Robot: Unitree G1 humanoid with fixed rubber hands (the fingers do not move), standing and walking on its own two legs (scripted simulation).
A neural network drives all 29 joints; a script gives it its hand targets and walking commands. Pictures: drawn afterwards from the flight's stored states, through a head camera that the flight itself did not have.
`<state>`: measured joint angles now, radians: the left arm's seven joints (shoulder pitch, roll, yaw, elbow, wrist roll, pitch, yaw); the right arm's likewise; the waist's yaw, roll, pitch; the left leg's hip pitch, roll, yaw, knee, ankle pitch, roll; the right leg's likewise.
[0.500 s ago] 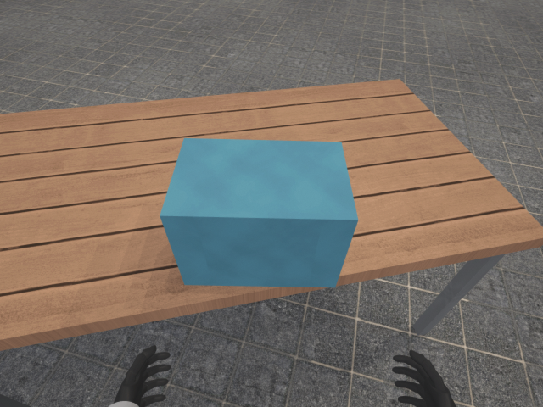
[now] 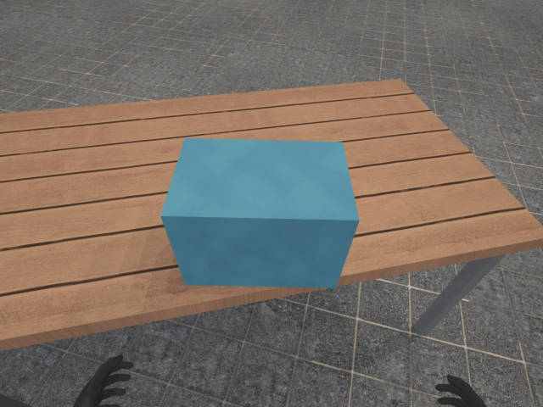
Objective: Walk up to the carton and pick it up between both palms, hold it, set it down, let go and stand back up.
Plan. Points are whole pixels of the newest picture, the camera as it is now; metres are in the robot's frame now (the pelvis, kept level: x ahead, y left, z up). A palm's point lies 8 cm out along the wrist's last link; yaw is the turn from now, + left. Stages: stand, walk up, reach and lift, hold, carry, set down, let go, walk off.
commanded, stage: stand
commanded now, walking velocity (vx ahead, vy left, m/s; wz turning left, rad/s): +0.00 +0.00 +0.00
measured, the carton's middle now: (262, 214) +0.45 +0.05 -0.01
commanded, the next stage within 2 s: none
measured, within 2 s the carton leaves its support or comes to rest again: neither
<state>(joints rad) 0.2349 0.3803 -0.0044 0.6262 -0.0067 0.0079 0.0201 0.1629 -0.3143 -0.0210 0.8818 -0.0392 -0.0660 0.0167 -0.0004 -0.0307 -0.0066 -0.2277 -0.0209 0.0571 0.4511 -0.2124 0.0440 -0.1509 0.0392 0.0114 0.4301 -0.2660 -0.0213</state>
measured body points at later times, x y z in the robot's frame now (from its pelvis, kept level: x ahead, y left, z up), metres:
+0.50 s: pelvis +0.00 +0.00 +0.00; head +0.00 +0.02 +0.45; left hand +0.11 +0.30 -0.11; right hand +0.10 -0.29 -0.11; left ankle +0.02 +0.09 -0.74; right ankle -0.02 -0.11 -0.74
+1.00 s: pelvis -0.01 +0.00 +0.00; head -0.02 +0.02 +0.45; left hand +0.08 +0.31 -0.12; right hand +0.08 -0.30 -0.11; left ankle +0.02 +0.09 -0.74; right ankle -0.02 -0.11 -0.74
